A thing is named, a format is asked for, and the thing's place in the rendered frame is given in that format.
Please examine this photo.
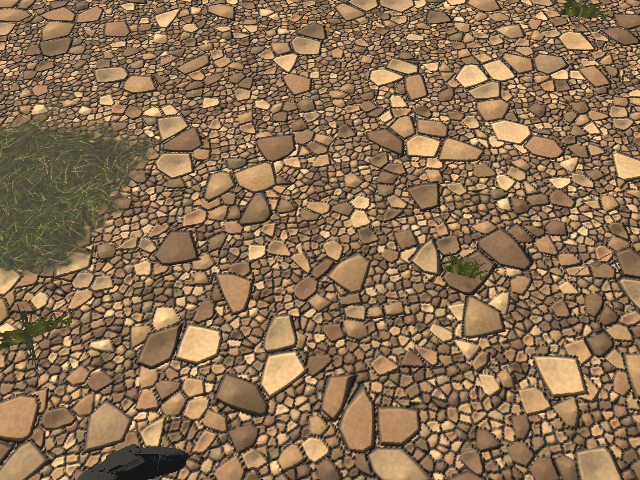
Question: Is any left robot hand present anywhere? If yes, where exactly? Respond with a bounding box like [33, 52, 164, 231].
[73, 444, 187, 480]

